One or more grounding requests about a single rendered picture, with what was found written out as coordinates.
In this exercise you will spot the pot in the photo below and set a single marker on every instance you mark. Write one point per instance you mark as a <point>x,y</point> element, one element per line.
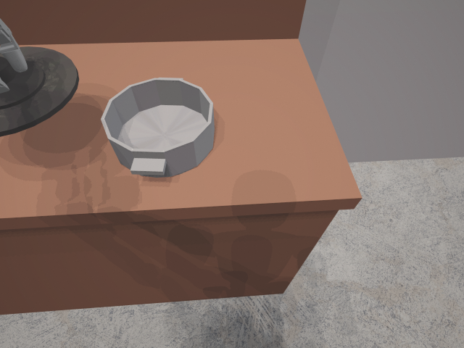
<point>160,127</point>

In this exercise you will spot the lid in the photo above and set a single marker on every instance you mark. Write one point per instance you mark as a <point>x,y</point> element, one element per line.
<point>38,93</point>

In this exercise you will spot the table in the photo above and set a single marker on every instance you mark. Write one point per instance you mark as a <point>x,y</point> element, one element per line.
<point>78,230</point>

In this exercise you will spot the knob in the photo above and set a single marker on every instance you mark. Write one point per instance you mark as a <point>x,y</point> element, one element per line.
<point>7,73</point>

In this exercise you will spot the left robot hand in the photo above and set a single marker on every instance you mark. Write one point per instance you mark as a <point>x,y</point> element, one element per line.
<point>11,51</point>

